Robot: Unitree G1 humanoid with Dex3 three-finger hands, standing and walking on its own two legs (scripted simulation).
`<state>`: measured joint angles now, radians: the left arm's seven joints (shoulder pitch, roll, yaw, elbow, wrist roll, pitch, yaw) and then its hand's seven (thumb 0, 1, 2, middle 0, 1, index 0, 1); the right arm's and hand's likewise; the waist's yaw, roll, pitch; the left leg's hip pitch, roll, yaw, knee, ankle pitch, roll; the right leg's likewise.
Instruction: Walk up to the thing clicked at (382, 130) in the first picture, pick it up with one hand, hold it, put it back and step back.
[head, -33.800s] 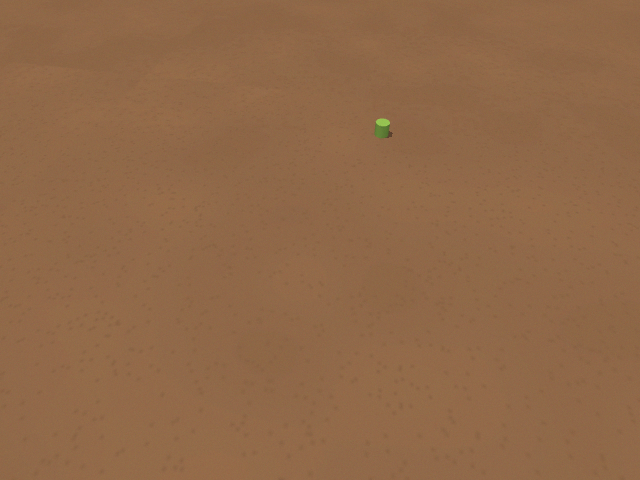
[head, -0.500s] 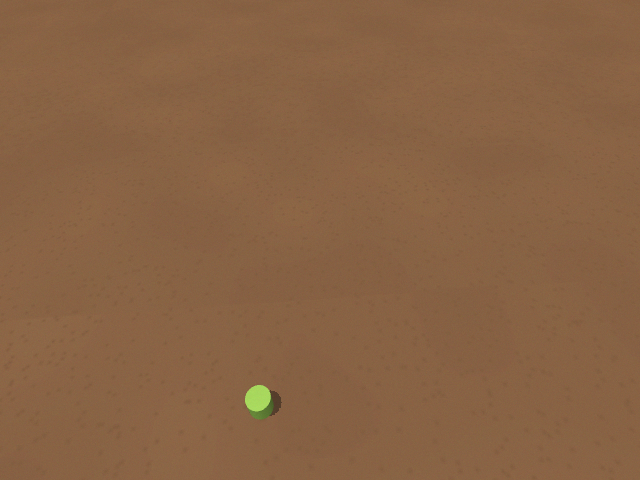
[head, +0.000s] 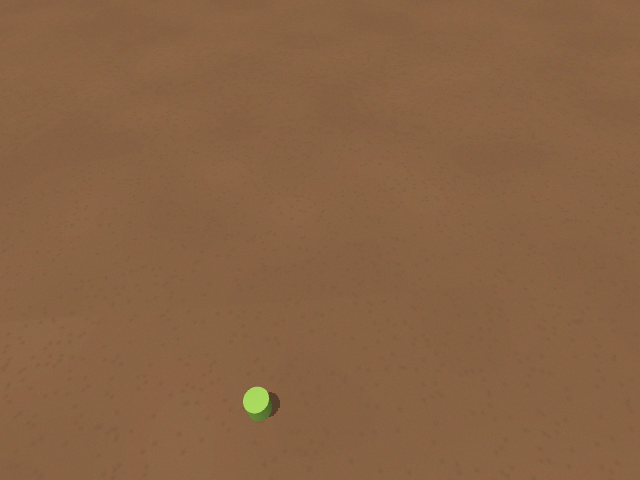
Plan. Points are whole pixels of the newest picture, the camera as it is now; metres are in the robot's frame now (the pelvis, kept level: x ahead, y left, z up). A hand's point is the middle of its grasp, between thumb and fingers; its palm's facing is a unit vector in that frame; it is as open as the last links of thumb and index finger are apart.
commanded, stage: stand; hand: left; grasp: from above
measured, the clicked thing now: (257, 404) +0.45 +0.24 -0.74
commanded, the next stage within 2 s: step back in 0.66 s
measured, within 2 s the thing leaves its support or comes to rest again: neither
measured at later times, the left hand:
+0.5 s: hand out of the picture +0.07 +0.25 -0.16, palm faces +0.01 -0.94 -0.33, open 7.4 cm
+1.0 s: hand out of the picture +0.07 +0.30 -0.18, palm faces -0.03 -0.92 -0.39, open 7.4 cm
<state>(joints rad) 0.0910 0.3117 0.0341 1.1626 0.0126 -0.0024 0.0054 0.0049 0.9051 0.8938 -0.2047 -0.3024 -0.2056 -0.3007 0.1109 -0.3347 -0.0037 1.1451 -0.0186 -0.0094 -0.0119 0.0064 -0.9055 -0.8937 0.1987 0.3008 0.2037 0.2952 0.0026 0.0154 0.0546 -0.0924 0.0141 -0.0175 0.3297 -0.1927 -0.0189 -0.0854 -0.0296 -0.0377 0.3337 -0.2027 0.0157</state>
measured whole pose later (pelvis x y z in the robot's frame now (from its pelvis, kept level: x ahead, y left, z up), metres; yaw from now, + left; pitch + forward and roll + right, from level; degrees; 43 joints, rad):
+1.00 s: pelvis -0.06 +0.03 -0.03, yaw +0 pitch -2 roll -1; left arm 0.06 0.40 0.06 0.95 0.02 0.05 0.01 0.01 0.90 0.89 -0.21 -0.30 -0.21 -0.30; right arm 0.10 -0.41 -0.06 0.96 0.00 0.05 0.03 0.00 -0.91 -0.89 0.20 0.30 0.20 0.29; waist -0.02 -0.01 0.16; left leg -0.33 -0.03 -0.03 0.73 -0.35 0.05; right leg -0.38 -0.06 -0.01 0.70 -0.29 0.02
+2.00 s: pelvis -0.35 +0.03 -0.02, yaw -4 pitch -2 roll -1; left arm 0.17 0.40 0.09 0.83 0.02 0.06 0.01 0.01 0.91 0.89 -0.20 -0.30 -0.21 -0.30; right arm 0.12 -0.36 -0.04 0.82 -0.03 0.02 -0.01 0.01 -0.90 -0.89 0.20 0.30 0.21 0.30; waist 0.01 -0.02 0.18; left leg -0.35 0.03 0.00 0.61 -0.22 0.02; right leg -0.37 0.07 0.11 1.05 -0.52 0.02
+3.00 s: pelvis -0.65 +0.02 -0.02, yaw -2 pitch -2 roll +0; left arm 0.22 0.37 0.07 0.94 0.05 0.00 -0.01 0.01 0.90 0.89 -0.21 -0.30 -0.21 -0.30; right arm 0.22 -0.41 -0.05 0.96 -0.03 0.04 0.01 0.01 -0.91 -0.89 0.20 0.30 0.20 0.30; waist 0.02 0.02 0.08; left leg -0.32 -0.03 -0.06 0.75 -0.48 -0.02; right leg -0.26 -0.03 -0.01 0.66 -0.36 -0.01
